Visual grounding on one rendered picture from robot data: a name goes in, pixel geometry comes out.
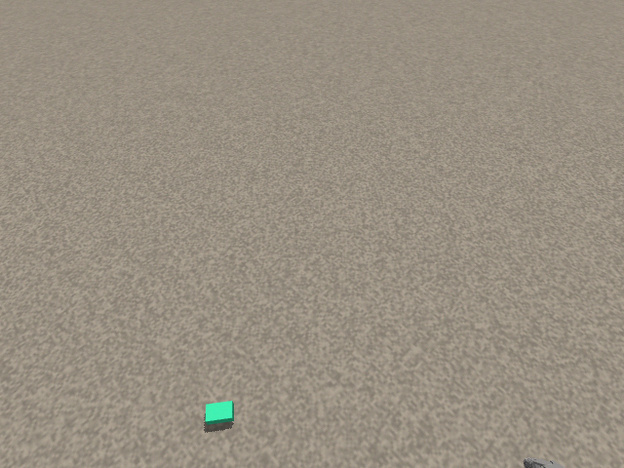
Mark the small box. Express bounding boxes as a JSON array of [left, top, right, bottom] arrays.
[[206, 401, 234, 425]]

